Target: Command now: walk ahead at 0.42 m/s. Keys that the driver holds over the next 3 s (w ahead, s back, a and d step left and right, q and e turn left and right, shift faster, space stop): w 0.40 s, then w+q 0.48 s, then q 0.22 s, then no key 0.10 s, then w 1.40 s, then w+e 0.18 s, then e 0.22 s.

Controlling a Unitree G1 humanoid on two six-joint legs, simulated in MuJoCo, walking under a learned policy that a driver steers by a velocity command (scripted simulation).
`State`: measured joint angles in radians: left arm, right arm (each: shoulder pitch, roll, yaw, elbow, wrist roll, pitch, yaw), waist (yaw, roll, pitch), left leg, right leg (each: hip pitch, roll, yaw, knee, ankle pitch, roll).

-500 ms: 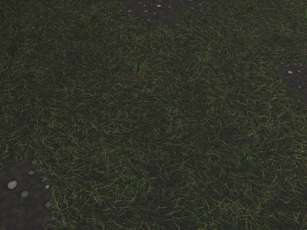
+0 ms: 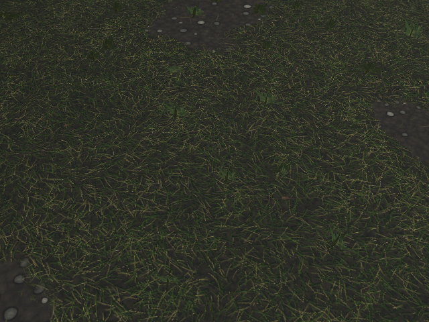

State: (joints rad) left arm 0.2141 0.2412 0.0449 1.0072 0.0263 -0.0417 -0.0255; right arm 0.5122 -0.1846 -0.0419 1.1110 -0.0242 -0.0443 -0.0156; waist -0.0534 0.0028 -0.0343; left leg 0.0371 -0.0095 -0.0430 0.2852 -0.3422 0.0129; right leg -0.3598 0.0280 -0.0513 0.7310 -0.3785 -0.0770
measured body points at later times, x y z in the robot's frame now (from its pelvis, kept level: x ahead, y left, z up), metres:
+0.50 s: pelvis +0.31 -0.14 -0.19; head +0.36 -0.17 +0.26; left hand +0.32 +0.10 -0.32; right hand +0.33 -0.40 -0.35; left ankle +0.28 -0.01 -0.77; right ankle +0.32 -0.23 -0.91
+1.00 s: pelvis +0.58 -0.11 -0.16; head +0.61 -0.09 +0.28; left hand +0.65 +0.16 -0.29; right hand +0.68 -0.37 -0.30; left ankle +0.58 -0.07 -0.91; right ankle +0.68 -0.27 -0.83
